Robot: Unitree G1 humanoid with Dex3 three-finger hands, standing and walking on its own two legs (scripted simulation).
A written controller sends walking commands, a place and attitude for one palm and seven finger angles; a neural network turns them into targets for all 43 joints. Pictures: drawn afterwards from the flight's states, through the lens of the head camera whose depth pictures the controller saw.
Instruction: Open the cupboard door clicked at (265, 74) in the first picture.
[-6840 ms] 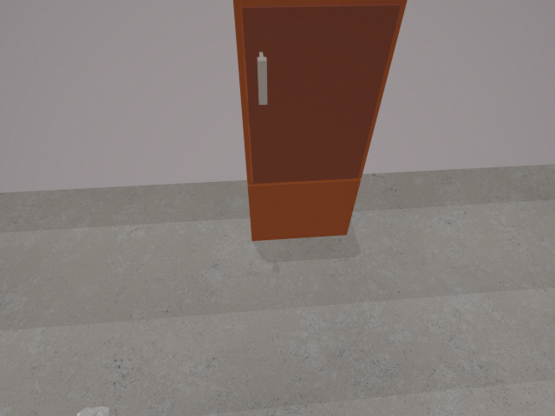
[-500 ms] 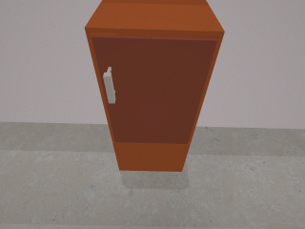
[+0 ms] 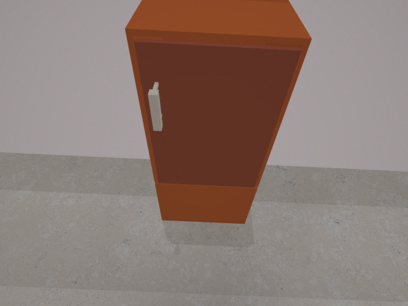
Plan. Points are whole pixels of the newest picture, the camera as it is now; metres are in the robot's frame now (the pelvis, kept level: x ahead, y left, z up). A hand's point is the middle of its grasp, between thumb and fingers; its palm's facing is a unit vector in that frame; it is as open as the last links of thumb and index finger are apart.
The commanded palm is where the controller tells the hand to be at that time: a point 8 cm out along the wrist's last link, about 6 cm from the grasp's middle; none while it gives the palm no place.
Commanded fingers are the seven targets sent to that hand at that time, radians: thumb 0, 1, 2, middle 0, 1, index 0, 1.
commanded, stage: look again from close up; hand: left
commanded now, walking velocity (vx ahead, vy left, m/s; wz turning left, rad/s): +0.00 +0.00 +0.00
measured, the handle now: (157, 106) +0.60 +0.18 +0.04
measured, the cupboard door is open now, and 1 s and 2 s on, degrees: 0 0 0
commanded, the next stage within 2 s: raise the hand with hooked fingers in 0.50 s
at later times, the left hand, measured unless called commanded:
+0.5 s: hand out of the picture +0.05 +0.18 -0.16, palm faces +0.01 -0.97 -0.24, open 7.3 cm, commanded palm none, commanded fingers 0.00 0.90 0.90 -0.20 -0.30 -0.20 -0.30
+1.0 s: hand (125, 271) +0.19 +0.17 -0.05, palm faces +0.04 -1.00 +0.00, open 8.5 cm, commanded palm +0.16 +0.24 -0.04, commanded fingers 0.00 0.41 0.69 -0.23 -0.62 -0.23 -0.62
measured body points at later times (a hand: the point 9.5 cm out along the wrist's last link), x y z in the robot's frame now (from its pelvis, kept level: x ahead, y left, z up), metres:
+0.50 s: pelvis +0.03 +0.00 +0.00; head +0.03 -0.03 +0.45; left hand +0.05 +0.23 -0.14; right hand +0.03 -0.22 -0.17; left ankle +0.01 +0.11 -0.74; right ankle +0.04 -0.13 -0.74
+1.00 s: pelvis +0.01 -0.03 -0.08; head +0.06 -0.02 +0.37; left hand +0.18 +0.23 -0.05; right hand +0.26 -0.29 -0.10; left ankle +0.01 +0.11 -0.74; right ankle +0.04 -0.13 -0.74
